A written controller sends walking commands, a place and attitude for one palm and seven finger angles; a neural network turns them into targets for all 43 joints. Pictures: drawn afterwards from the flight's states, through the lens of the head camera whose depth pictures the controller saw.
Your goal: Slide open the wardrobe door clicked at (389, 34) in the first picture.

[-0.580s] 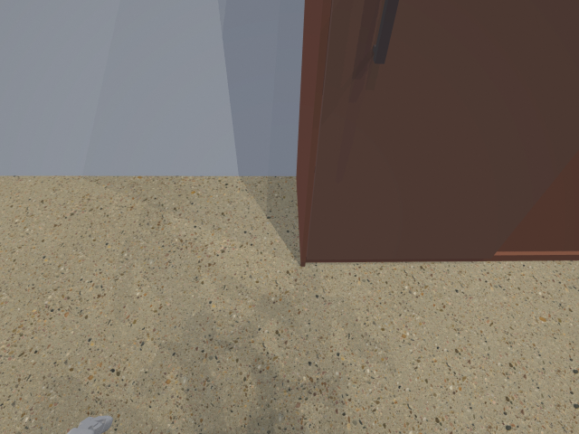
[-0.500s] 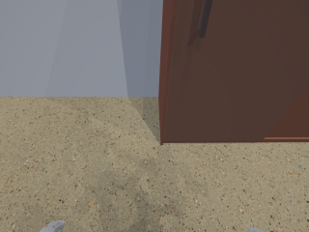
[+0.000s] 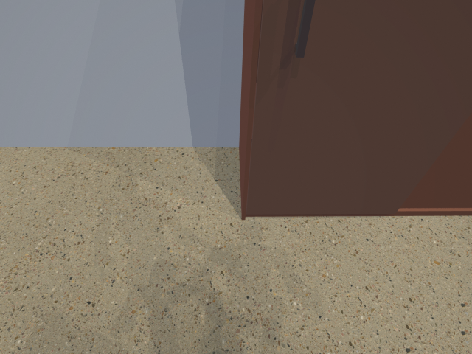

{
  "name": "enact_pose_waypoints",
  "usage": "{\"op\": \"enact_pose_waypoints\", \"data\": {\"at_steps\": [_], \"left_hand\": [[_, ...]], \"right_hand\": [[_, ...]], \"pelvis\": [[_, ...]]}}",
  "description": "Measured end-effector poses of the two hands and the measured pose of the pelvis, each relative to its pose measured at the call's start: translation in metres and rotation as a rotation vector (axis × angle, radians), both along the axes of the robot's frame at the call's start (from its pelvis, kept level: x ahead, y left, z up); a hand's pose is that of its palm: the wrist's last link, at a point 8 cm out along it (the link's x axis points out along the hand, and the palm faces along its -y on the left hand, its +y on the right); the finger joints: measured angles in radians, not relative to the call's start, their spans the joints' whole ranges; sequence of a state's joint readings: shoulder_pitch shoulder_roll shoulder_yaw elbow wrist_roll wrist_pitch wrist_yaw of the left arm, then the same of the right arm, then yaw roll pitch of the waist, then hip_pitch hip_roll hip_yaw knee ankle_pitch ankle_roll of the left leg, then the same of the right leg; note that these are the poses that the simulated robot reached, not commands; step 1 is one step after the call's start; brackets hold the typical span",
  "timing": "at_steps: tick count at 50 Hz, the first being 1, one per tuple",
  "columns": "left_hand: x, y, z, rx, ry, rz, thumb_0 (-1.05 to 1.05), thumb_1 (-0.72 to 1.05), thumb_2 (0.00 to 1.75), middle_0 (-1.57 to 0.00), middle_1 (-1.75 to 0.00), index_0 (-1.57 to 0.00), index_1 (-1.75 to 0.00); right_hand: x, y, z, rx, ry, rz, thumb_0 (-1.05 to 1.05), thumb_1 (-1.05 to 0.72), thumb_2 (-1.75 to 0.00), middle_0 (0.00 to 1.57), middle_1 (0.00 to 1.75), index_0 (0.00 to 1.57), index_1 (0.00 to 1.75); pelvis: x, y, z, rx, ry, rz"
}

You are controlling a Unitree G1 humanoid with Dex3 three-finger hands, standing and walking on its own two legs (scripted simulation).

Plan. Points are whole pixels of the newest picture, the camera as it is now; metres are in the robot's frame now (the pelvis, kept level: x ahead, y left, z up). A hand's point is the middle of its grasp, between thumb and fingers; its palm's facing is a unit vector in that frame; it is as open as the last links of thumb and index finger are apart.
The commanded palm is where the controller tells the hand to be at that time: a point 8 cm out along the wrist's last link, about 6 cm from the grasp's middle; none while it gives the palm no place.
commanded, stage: stand and wait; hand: left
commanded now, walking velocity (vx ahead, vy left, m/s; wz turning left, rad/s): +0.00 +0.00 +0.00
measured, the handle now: (307, 3) +0.86 -0.12 +0.24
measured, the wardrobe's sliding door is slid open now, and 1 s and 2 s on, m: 0.00 0.00 0.00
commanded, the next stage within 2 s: look at it before walking up in 0.26 s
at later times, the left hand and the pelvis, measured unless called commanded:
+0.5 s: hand out of the picture +0.07 +0.24 -0.15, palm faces -0.03 -0.94 -0.33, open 7.4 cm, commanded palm none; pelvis -0.01 +0.00 +0.00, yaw +0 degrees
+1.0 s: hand out of the picture +0.06 +0.25 -0.15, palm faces -0.03 -0.94 -0.34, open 7.4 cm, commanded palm none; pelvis -0.01 +0.00 +0.00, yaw +0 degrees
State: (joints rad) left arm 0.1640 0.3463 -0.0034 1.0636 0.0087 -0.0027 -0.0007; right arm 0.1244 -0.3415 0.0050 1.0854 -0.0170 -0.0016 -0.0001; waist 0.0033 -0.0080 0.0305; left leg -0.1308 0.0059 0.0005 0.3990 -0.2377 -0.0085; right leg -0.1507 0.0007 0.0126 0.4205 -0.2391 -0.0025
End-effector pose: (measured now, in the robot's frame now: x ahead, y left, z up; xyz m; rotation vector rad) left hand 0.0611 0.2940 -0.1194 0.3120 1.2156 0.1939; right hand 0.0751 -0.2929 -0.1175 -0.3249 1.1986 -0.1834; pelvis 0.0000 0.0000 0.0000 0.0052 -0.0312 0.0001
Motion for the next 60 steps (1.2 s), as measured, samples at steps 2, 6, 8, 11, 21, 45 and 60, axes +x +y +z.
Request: {"op": "enact_pose_waypoints", "data": {"at_steps": [2,6,8,11,21,45,60], "left_hand": [[-0.003,0.000,0.000,0.002,0.006,0.000,0.00,0.91,0.89,-0.20,-0.30,-0.20,-0.30],[-0.005,-0.001,0.001,0.003,0.009,-0.002,0.00,0.91,0.89,-0.20,-0.30,-0.20,-0.30],[-0.005,-0.002,0.001,0.002,0.006,-0.005,0.00,0.91,0.89,-0.20,-0.30,-0.20,-0.30],[-0.004,-0.003,0.002,0.000,-0.001,-0.009,0.00,0.91,0.89,-0.20,-0.30,-0.20,-0.30],[0.002,-0.006,0.002,-0.010,-0.025,-0.023,0.00,0.91,0.89,-0.20,-0.30,-0.20,-0.30],[-0.008,0.002,0.002,-0.003,0.009,-0.009,0.00,0.91,0.89,-0.20,-0.30,-0.20,-0.30],[-0.009,-0.018,-0.013,-0.029,0.061,-0.044,0.00,0.91,0.89,-0.20,-0.30,-0.20,-0.30]], "right_hand": [[-0.007,-0.002,-0.001,0.000,0.014,-0.006,0.01,-0.91,-0.89,0.20,0.30,0.21,0.30],[-0.017,-0.003,-0.002,0.001,0.033,-0.015,0.01,-0.91,-0.89,0.20,0.30,0.20,0.30],[-0.021,-0.003,-0.002,0.004,0.038,-0.018,0.01,-0.91,-0.89,0.20,0.30,0.20,0.30],[-0.025,-0.003,-0.003,0.007,0.040,-0.020,0.01,-0.91,-0.89,0.20,0.30,0.20,0.30],[-0.027,0.002,-0.002,0.016,0.027,-0.022,0.01,-0.91,-0.89,0.20,0.30,0.21,0.30],[-0.018,0.004,0.000,0.010,0.022,-0.010,0.01,-0.91,-0.89,0.20,0.30,0.21,0.30],[-0.026,0.017,-0.013,0.046,-0.024,-0.092,0.01,-0.91,-0.89,0.20,0.30,0.20,0.30]], "pelvis": [[-0.002,-0.001,0.000,0.000,-0.001,-0.001],[-0.005,-0.002,0.001,0.000,-0.002,-0.002],[-0.006,-0.002,0.001,-0.001,-0.002,-0.002],[-0.008,-0.003,0.001,-0.001,-0.002,-0.003],[-0.012,-0.001,0.002,-0.002,-0.002,-0.006],[-0.011,0.002,0.003,-0.001,0.002,-0.005],[-0.015,0.000,-0.006,0.009,0.014,-0.090]]}}
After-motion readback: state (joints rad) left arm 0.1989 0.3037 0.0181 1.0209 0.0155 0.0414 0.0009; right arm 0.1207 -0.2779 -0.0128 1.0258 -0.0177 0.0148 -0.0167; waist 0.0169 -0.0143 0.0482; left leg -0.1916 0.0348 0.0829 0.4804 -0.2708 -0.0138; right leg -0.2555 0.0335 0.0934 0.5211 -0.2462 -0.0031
